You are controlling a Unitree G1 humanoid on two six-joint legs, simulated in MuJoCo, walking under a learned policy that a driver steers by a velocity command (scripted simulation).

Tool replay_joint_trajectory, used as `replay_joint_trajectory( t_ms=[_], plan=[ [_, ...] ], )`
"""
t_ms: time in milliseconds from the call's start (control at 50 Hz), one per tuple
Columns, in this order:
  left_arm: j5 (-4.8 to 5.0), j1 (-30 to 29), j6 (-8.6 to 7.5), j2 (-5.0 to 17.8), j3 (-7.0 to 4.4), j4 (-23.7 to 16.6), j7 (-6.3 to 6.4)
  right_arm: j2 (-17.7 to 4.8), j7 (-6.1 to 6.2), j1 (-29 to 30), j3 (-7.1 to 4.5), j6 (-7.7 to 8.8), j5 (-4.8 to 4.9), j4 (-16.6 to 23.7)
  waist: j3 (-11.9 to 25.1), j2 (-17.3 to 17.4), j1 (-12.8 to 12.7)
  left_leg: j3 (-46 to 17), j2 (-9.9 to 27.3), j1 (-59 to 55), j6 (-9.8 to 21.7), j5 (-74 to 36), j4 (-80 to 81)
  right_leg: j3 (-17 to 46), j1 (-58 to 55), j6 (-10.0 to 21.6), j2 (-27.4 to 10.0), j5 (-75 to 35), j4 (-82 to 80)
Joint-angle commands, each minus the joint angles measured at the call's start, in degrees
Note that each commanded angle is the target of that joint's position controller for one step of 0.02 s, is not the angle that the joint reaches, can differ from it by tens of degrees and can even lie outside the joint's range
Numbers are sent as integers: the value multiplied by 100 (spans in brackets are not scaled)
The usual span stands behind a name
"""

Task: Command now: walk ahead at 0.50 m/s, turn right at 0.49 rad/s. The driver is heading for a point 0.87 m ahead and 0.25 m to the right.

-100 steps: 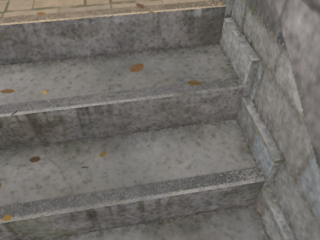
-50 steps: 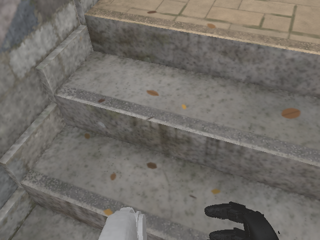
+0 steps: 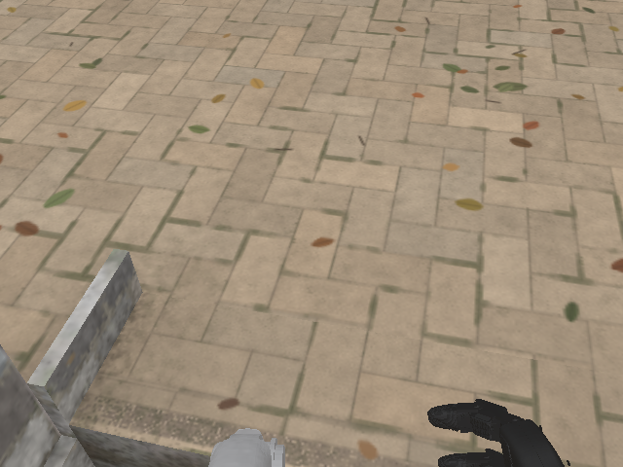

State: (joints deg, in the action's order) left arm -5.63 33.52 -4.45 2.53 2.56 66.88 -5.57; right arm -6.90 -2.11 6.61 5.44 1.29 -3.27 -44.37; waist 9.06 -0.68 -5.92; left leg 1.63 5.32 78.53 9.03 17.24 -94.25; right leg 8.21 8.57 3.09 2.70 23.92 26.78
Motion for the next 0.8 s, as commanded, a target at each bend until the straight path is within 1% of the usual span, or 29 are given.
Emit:
replay_joint_trajectory(
  t_ms=[20, 60, 80, 100, 120, 140, 160, 180, 200, 220, 240, 300, 320, 340, 400, 460, 500, 540, 560, 580, 620, 640, 660, 680, 700, 720, 740, 760, 800],
  plan=[
    [347, -513, -306, 1247, -187, -560, -142, -25, -216, 1254, -3, -192, 54, 874, -755, -817, 648, 851, -424, -3784, -428, -665, 768, 886, 2703, 1339, -1531, -5499, -1976],
    [543, -550, -437, 1983, -472, -670, -129, -959, -210, 437, -398, -120, 91, 771, -58, -1174, 1092, 853, -1055, -4207, -350, 252, 2663, 551, 565, 1104, -1406, -9753, -842],
    [438, -741, -408, 2019, -610, -699, -122, -1236, -94, -579, -596, -39, 4, 558, 409, -1128, 1383, 79, -799, -5464, -84, -337, 3434, 427, 509, 699, -1173, -9626, 357],
    [105, -71, -384, 1014, -440, -627, -111, -1311, -59, -2152, -638, 23, 88, 67, 2453, 862, 1388, -2506, 498, -8393, 965, -1255, 4368, 558, 2125, 501, -643, -6727, 2440],
    [126, -186, -210, 561, -391, -572, -164, -1493, 61, -3369, -683, 9, -81, -279, 2443, 2084, 1777, -5439, 1604, -8685, 1303, 1450, 6423, 947, 3630, 481, 391, -1729, 4975],
    [355, -1000, -175, 820, -563, -556, -171, -1488, 131, -3159, -691, 163, -180, -604, 403, 1681, 1845, -5443, 1252, -7152, 668, 3844, 6995, 1267, 4943, 534, 219, -2266, 7090],
    [415, -1080, -246, 782, -580, -493, -100, -1557, 112, -2381, -738, 313, 27, -751, -550, 1287, 1297, -4570, 1260, -5875, 673, 3762, 6814, 741, 5174, 512, -90, -2545, 7640],
    [285, -1198, -233, 686, -554, -480, -6, -897, 85, -1995, -606, 304, 86, -974, -200, 496, 1031, -3836, 1397, -5572, 841, 2638, 6745, 515, 4914, 676, -147, -2603, 8355],
    [306, -1642, -138, 591, -506, -742, 5, -215, 37, -1854, -445, 204, 161, -1059, -20, 146, 839, -3437, 1531, -5633, 873, 1385, 7066, 398, 5077, 974, -150, -2670, 9208],
    [390, -1851, -65, 448, -478, -926, 60, 316, -90, -1724, -298, 151, 54, -1166, -248, -246, 583, -2825, 1462, -5298, 671, 356, 7137, 489, 5151, 1189, -260, -2788, 9236],
    [421, -1737, 46, 231, -426, -877, 77, 688, -118, -1550, -183, 173, 100, -1206, -296, -107, 327, -2091, 1234, -5304, 332, -265, 7108, 693, 5345, 1322, -322, -2846, 8983],
    [441, -1959, 149, 231, -302, -1029, -50, 213, -83, -1605, -416, 377, -104, -1283, -423, 55, 181, -154, 889, -5564, 149, -759, 7439, 119, 5826, 1287, -606, -2130, 8627],
    [449, -2446, 198, 272, -274, -1230, -54, 344, -23, -1551, -375, 432, -170, -1341, -549, 30, 184, 141, 773, -5490, 168, -481, 7739, -64, 6044, 1327, -713, -1978, 8203],
    [469, -2642, 194, 455, -296, -1238, -78, 275, 5, -1819, -351, 460, -252, -1387, -510, 428, 334, 279, 771, -5694, 256, -569, 7927, -277, 6261, 1221, -738, -1797, 8767],
    [457, -3429, 134, 463, -100, -1610, -52, 144, 11, -3330, -240, 368, -391, -2009, -662, 436, 683, 130, 1084, -6949, 307, -849, 7950, -129, 7920, 1555, -567, -1360, 10037],
    [490, -4377, 149, 585, 38, -2210, 60, -103, -23, -4017, -177, 409, -583, -2258, -631, 157, 843, 505, 1032, -7657, 174, -847, 8410, -527, 8212, 1628, -876, -1764, 8203],
    [503, -4929, 364, 680, 20, -2511, 127, -22, -149, -4610, -102, 463, -689, -2403, -680, 500, 930, 713, 1015, -7602, 117, -1319, 8669, -949, 7844, 1438, -1041, -2465, 7383],
    [388, -5767, 716, 585, 50, -2892, -19, -174, -418, -4317, -116, 498, -319, -2278, -891, 420, 802, 1104, 1255, -6495, 315, -2422, 9381, -1628, 5924, 1150, -1034, -1169, 6409],
    [356, -5316, 696, 504, 7, -2773, -138, -492, -409, -4146, -161, 593, -134, -2083, -864, 684, 541, 1458, 1254, -6381, 215, -4041, 9108, -1975, 5101, 970, -725, -867, 6621],
    [462, -5353, 599, 714, -107, -2815, -146, -701, -425, -4326, -181, 671, -126, -2145, -686, 690, 462, 1600, 1248, -6687, 149, -6026, 8822, -2166, 4731, 996, -447, -653, 6431],
    [499, -5081, 430, 778, -192, -2723, -140, -1306, -311, -4463, -416, 751, -93, -2103, -582, 1157, 238, 1489, 1400, -8231, -100, -8682, 8188, -2220, 4486, 902, -3, 507, 4978],
    [534, -4355, 323, 766, -207, -2501, -108, -1522, -273, -4277, -552, 769, -76, -1973, -347, 1087, 59, 1486, 1525, -8724, -175, -9403, 7610, -1957, 3918, 901, 61, -54, 4318],
    [494, -3555, 329, 897, -233, -2312, 16, -1795, -172, -3871, -682, 803, -25, -1686, 254, 1409, -84, 1491, 1321, -8528, -364, -10095, 6930, -1578, 2828, 1063, 53, -1504, 4299],
    [586, -2901, 316, 1245, -306, -2199, 169, -1301, -117, -4108, -641, 884, -179, -1540, 1055, 875, 30, 1083, 1025, -6712, -615, -9140, 5913, -421, 702, 1416, -100, -2589, 4390],
    [393, -1725, 402, 1520, -488, -1958, 324, -1262, -209, -3794, -661, 841, -267, -1326, 1277, 354, -483, 826, 593, -5457, -674, -6912, 4610, 427, -684, 1510, -138, -2515, 3084],
    [247, -741, 446, 1898, -580, -1500, 356, -589, -413, -3387, -634, 745, -249, -1089, 1350, -858, -495, 241, -499, -3914, -933, -783, 2071, 2614, -1502, 2044, -914, -2834, 1107],
    [217, -486, 288, 2483, -914, -1306, 374, -616, -533, -3668, -710, 572, -89, -1152, 1119, -514, -367, -1200, -742, -3638, -777, -1173, -380, 3512, -644, 1930, -1272, -2495, 348],
    [276, -1037, 74, 2253, -902, -1281, 390, -540, -473, -3151, -720, 589, -50, -934, 302, -361, -177, -1464, -723, -2852, -674, -1133, -1554, 3127, 241, 1901, -1201, -1922, 566],
    [430, -1538, -121, 1340, -656, -1018, 260, -338, -285, -2352, -601, 613, -45, -386, -96, 29, 384, -1564, -867, -1821, -355, -789, -2258, 2888, 658, 1723, -1098, -1930, 527]
  ],
)
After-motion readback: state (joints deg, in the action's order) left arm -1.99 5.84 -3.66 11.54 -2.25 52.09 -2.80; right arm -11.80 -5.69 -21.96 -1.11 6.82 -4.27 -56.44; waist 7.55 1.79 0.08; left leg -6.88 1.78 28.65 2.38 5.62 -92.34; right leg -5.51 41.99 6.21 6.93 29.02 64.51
